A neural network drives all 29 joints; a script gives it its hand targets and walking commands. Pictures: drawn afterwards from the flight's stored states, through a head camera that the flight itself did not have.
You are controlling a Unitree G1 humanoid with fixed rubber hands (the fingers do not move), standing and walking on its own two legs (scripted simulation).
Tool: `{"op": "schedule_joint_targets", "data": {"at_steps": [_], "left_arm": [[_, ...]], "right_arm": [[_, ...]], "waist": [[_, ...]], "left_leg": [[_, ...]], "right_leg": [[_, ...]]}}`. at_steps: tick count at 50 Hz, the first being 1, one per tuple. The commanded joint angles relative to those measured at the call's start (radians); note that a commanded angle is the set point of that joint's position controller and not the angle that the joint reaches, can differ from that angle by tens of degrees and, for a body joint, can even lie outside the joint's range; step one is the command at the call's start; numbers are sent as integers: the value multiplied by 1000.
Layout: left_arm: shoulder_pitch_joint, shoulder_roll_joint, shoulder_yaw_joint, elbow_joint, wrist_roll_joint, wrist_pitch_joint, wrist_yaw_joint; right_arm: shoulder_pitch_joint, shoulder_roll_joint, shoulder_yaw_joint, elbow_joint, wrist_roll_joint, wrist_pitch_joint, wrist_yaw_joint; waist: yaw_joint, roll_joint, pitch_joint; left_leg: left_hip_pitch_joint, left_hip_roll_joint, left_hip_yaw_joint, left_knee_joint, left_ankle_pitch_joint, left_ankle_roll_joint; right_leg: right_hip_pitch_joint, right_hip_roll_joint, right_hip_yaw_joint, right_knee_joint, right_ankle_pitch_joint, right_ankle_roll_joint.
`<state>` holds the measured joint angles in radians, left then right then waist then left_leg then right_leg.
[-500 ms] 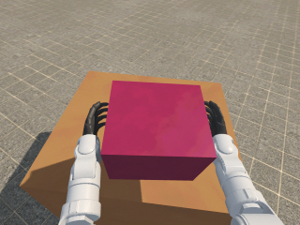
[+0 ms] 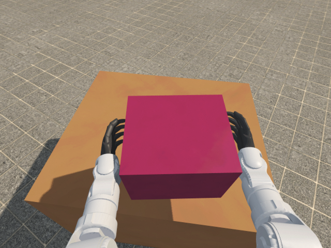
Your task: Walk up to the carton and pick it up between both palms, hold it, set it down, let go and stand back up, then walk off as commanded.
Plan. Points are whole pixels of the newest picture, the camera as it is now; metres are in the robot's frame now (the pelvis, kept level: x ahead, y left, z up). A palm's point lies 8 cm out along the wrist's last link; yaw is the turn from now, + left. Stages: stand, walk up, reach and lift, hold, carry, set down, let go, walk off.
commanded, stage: set down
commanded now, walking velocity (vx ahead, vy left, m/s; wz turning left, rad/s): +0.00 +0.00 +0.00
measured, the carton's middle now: (175, 148) +0.38 +0.02 +0.01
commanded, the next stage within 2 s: none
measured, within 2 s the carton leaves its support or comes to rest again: neither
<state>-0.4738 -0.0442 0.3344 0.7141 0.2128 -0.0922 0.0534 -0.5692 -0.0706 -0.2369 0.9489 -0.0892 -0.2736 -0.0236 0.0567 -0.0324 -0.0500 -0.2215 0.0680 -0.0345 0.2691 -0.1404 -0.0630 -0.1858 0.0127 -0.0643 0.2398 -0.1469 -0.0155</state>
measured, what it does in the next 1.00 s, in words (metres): stands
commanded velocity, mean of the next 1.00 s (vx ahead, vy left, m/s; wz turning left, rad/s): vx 0.00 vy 0.00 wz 0.00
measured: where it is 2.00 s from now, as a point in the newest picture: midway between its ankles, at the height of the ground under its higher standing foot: outside the picture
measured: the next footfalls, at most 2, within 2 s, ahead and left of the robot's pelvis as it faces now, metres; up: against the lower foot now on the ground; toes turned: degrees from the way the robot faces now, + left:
none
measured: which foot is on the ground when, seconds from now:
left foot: down 0.00-1.00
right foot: down 0.00-1.00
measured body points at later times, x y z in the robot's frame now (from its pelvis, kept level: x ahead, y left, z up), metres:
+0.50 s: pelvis +0.01 +0.01 +0.00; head +0.07 +0.01 +0.44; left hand +0.36 +0.20 -0.01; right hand +0.41 -0.15 +0.02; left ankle -0.01 +0.16 -0.75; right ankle -0.02 -0.11 -0.75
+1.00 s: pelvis +0.01 +0.00 -0.01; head +0.11 +0.00 +0.43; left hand +0.35 +0.20 -0.05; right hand +0.42 -0.14 -0.02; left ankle -0.01 +0.16 -0.75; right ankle -0.02 -0.11 -0.75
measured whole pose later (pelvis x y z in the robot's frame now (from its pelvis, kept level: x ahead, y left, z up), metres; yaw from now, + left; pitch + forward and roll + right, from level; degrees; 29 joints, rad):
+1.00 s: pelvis +0.01 +0.00 -0.01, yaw -1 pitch +20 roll -1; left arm -0.49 -0.02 0.39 1.08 0.17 -0.48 0.13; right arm -0.71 -0.10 -0.31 1.30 -0.25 -0.53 -0.01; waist 0.07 0.00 -0.16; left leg -0.54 0.08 -0.02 0.36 -0.17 -0.06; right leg -0.50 0.02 -0.05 0.32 -0.16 -0.02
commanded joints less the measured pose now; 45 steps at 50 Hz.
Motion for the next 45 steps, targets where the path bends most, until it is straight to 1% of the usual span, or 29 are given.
{"op": "schedule_joint_targets", "data": {"at_steps": [1,5,11,14,18,22,27,35,40,44,45], "left_arm": [[-636,-545,-369,-119,2,-138,-71],[-642,-556,-369,-93,0,-182,-66],[-623,-574,-373,-57,5,-238,-54],[-622,-582,-377,-43,8,-262,-46],[-619,-588,-383,-30,8,-297,-33],[-618,-584,-377,-6,9,-328,-25],[-615,-567,-349,49,16,-359,-23],[-636,-533,-296,129,26,-415,-31],[-645,-514,-266,165,32,-450,-33],[-651,-511,-257,180,37,-477,-31],[-650,-511,-253,185,38,-483,-29]], "right_arm": [[-570,546,316,-145,-73,-106,120],[-541,547,303,-93,-92,-123,116],[-511,548,291,-23,-109,-159,112],[-509,546,282,4,-116,-178,114],[-516,540,278,27,-120,-205,118],[-526,538,276,45,-126,-224,124],[-536,534,259,81,-150,-239,130],[-548,549,219,169,-204,-267,129],[-552,556,193,226,-237,-290,125],[-557,559,172,266,-256,-309,124],[-562,559,167,274,-259,-314,125]], "waist": [[7,11,-462],[-7,14,-483],[-15,32,-514],[-15,41,-520],[-6,48,-553],[9,44,-568],[22,24,-564],[21,1,-572],[15,-3,-599],[10,14,-628],[14,16,-634]], "left_leg": [[44,-75,116,29,343,6],[44,-72,114,41,387,0],[59,-66,109,71,477,-15],[65,-61,106,81,501,-21],[81,-55,102,101,544,-28],[69,-54,102,107,538,-25],[26,-55,112,97,467,-11],[-67,-60,127,93,381,8],[-124,-62,131,106,371,11],[-141,-60,131,125,385,6],[-142,-58,131,132,391,5]], "right_leg": [[264,10,-16,48,334,34],[257,10,-16,52,379,32],[225,15,-20,57,434,23],[196,20,-25,57,426,16],[148,27,-31,56,418,8],[120,30,-30,56,396,5],[104,27,-24,59,362,8],[106,14,-6,87,361,19],[109,9,0,116,394,26],[81,10,-2,135,399,23],[70,13,-3,139,399,21]]}}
